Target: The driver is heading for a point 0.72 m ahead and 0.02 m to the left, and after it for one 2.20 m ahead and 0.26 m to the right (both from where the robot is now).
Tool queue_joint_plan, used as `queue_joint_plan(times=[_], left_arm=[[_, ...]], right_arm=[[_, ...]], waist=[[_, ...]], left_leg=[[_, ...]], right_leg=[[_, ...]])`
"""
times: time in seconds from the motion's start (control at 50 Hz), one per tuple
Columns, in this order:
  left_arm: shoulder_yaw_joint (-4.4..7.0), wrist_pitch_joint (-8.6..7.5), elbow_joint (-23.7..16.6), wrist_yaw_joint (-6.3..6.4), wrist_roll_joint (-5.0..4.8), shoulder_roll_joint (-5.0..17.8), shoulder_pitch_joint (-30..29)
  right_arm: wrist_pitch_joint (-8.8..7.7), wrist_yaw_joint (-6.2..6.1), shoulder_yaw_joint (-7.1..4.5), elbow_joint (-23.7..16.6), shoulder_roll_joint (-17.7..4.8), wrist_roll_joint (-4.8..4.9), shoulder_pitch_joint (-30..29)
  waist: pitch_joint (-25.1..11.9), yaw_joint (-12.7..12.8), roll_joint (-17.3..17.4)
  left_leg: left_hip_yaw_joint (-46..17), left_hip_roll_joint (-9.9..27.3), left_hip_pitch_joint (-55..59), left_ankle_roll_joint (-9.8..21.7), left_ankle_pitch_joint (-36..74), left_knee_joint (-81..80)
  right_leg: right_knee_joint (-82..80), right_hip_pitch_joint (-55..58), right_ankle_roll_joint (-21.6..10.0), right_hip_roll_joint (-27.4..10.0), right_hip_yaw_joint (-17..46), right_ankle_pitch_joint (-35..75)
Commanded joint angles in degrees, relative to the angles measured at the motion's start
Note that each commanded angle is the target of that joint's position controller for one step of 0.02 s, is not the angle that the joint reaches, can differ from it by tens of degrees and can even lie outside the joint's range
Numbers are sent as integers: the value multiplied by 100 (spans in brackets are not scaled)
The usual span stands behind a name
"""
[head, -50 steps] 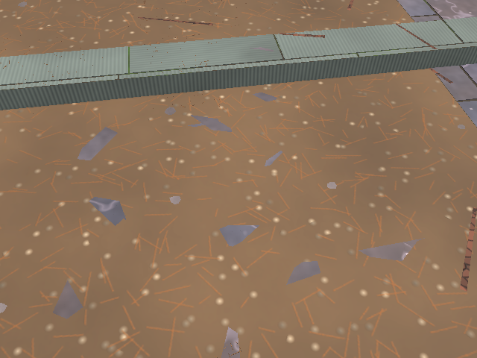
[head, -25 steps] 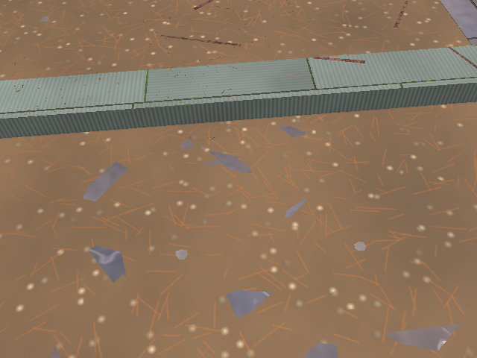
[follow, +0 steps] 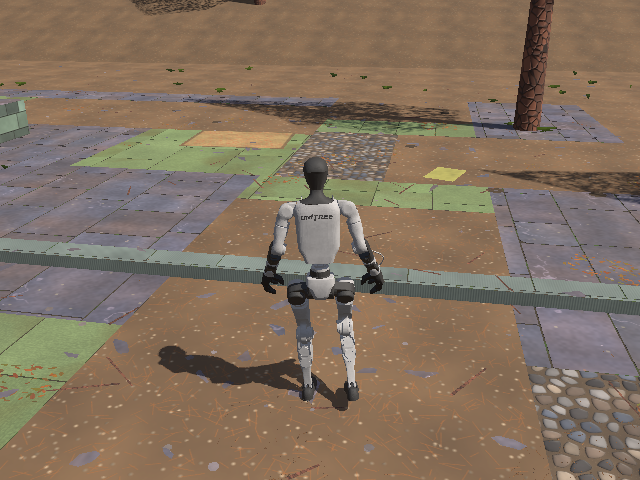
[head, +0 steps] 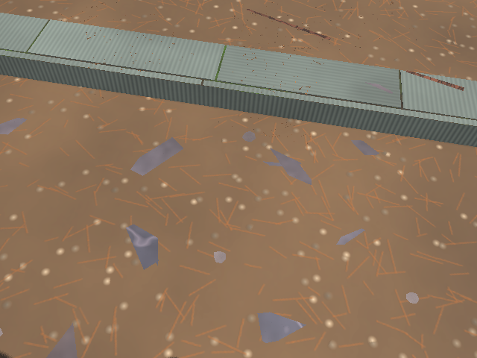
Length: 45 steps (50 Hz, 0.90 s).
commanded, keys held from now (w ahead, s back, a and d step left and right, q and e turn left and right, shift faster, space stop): q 0.34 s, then no key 0.32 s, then w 0.34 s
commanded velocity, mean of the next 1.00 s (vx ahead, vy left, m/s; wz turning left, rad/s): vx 0.09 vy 0.00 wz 0.33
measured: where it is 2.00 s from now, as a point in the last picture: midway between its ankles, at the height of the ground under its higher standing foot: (201, 303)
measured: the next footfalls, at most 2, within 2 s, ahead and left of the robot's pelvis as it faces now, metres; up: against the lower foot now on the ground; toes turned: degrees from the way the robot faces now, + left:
right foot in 0.28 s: +0.10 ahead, -0.15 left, +0.00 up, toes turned +15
left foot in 0.66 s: +0.00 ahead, +0.09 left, +0.00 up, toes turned +16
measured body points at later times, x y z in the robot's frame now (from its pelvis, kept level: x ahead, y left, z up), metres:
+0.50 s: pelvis +0.02 -0.06 +0.01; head +0.06 -0.08 +0.46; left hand +0.06 +0.24 -0.08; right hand +0.25 -0.29 -0.10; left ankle -0.03 +0.09 -0.65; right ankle +0.06 -0.16 -0.73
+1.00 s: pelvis +0.07 -0.04 +0.01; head +0.08 -0.04 +0.46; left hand +0.13 +0.27 -0.09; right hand +0.21 -0.29 -0.11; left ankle -0.03 +0.08 -0.73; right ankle +0.16 -0.13 -0.72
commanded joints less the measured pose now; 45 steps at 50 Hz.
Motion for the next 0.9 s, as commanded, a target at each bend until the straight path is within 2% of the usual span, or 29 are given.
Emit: queue_joint_plan(times=[0.02,0.1,0.2,0.24,0.26,0.28,0.3,0.32,0.34,0.36,0.38,0.4,0.46,0.5,0.54,0.6,0.64,0.66,0.68,0.7,0.72,0.74,0.76,0.78,0.8,0.84,0.88,0.9], left_arm=[[111,32,-198,90,-6,384,507],[125,37,-312,86,-29,415,282],[152,-108,-366,-24,-100,473,362],[184,-161,-298,-95,-126,502,691],[231,-171,-221,-122,-116,586,964],[327,-153,-206,-115,-20,918,1165],[431,-89,-281,-93,158,1447,973],[390,-114,-462,-102,320,1193,744],[304,-132,-662,-60,258,875,330],[252,-127,-725,-46,143,656,104],[210,-117,-751,-36,39,568,100],[172,-99,-745,-30,-3,547,165],[164,-26,-701,-32,36,583,555],[184,0,-668,-23,17,649,724],[210,16,-670,-43,-14,773,660],[238,40,-607,-105,-91,921,802],[184,48,-543,-121,-191,812,784],[144,5,-446,-134,-185,712,1021],[17,-79,-492,-195,10,365,1067],[-104,-181,-564,-282,155,-3,1226],[-40,-198,-626,-262,73,316,747],[68,-207,-730,-254,-68,652,231],[134,-199,-806,-240,-137,738,-26],[199,-183,-796,-243,-181,814,114],[211,-206,-745,-266,-196,762,310],[163,-333,-661,-344,-160,540,392],[74,-432,-617,-435,-117,303,358],[45,-452,-620,-469,-118,259,329]], right_arm=[[-20,-129,-245,-498,-907,14,-8],[73,-206,-253,-629,-923,29,-81],[174,-217,-257,-744,-902,24,-47],[227,-230,-254,-811,-901,83,-146],[254,-242,-240,-836,-857,134,-153],[272,-248,-180,-871,-637,139,-32],[231,-221,-152,-1059,-450,184,-11],[121,-166,-300,-1090,-951,37,-91],[124,-122,-393,-914,-1182,48,122],[181,-126,-385,-698,-1062,57,339],[242,-148,-339,-592,-873,25,459],[282,-140,-283,-576,-695,26,490],[266,-150,-164,-763,-479,110,80],[245,-147,-91,-860,-365,82,-147],[229,-97,3,-920,-223,42,-243],[215,-55,-28,-864,-372,89,-161],[189,-29,-32,-677,-327,77,188],[181,-41,-44,-685,-453,37,226],[183,-93,-55,-695,-641,-15,482],[205,-117,-70,-623,-825,-44,339],[184,-60,-132,-569,-807,10,540],[129,-36,-159,-520,-907,-27,719],[52,-60,-162,-440,-975,-78,845],[-52,-70,-140,-392,-944,-22,859],[-139,-90,-106,-371,-829,52,806],[-220,-100,-62,-383,-660,83,664],[-238,-70,-85,-427,-700,76,502],[-246,-45,-107,-430,-756,87,494]], waist=[[-1131,183,676],[-1012,68,867],[-966,6,1062],[-947,194,1076],[-932,334,1004],[-993,306,435],[-697,30,-1339],[-655,113,-1484],[-647,-56,-955],[-586,-135,-630],[-555,-101,-525],[-466,-60,-503],[-391,196,-691],[-494,325,-850],[-585,346,-1013],[-579,405,-1112],[-520,169,-932],[-597,180,-766],[-1117,211,-19],[-1157,518,1208],[-979,1,1414],[-411,-290,1331],[-4,-388,1400],[262,-286,1486],[298,-153,1362],[216,-54,1002],[29,-33,886],[-43,-48,916]], left_leg=[[-1742,1351,992,921,375,-841],[-2079,1236,832,742,-1020,-940],[-2557,1211,1020,646,-1012,-839],[-2623,1077,935,513,-823,-677],[-2507,872,686,333,-945,-513],[-2106,502,16,46,-1756,213],[-723,-503,-1262,-256,-2739,1619],[-710,-189,-1484,-524,-2971,3003],[-757,-25,-1312,-598,-2549,3702],[-657,-28,-1197,-683,-2205,4015],[-609,-49,-1243,-770,-1947,4427],[-567,-63,-1234,-847,-1863,4717],[-306,27,-1258,-997,-1677,4055],[-241,217,-1050,-1063,-1735,3176],[60,447,-329,-1037,-1938,2232],[404,399,396,-930,-1785,1140],[504,325,1171,-657,-601,-443],[203,498,1792,-479,16,-799],[-653,1260,2776,-265,1005,-624],[-1124,1823,2823,267,693,-318],[-1553,1940,2356,693,-1558,-772],[-1967,1994,2108,792,-2960,-1248],[-2356,2185,1970,901,-3380,-1563],[-2487,2280,1972,966,-3408,-1670],[-2417,2249,2071,927,-3275,-1688],[-1911,2005,2087,764,-2588,-1745],[-1311,1727,1812,652,-1824,-1685],[-1114,1648,1636,638,-1640,-1644]], right_leg=[[-622,100,126,69,70,300],[-1261,236,168,127,175,559],[-2235,725,26,250,177,423],[-3160,1310,-123,289,58,760],[-3836,1866,-224,165,-1,1180],[-4200,2582,-509,-705,626,1218],[-4535,2752,-1293,-1934,2085,1981],[-4681,2215,-1859,-2529,2740,2452],[-4525,2119,-1697,-2224,2099,2586],[-4380,2053,-1368,-1727,1454,2565],[-4312,2132,-1231,-1484,1122,2546],[-4300,2075,-1266,-1393,894,2820],[-4315,2429,-1409,-1203,495,2959],[-4228,2764,-1458,-1270,491,3009],[-4177,2599,-1466,-1299,378,3060],[-4017,2446,-1521,-1386,507,3244],[-3743,2239,-1306,-1267,430,3288],[-3649,1923,-996,-1171,381,2964],[-3119,1382,-538,-831,15,1710],[-2892,797,-176,-263,-616,188],[-2458,602,-45,-46,-791,-165],[-1814,133,-63,-14,-772,-328],[-1074,-429,-143,-125,-550,-695],[-594,-839,-221,-261,-349,-752],[-454,-1040,-308,-392,-200,-481],[-815,-907,-407,-442,-280,85],[-1521,-238,-406,-345,-492,567],[-1876,144,-390,-282,-572,693]])
Keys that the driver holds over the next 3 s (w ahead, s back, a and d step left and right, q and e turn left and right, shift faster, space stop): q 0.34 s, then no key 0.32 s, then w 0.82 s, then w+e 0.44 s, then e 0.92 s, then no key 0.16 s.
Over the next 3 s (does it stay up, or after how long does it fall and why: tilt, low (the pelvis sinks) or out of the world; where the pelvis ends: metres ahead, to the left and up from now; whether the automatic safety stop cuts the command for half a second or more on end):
stays up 0.73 0.11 0.00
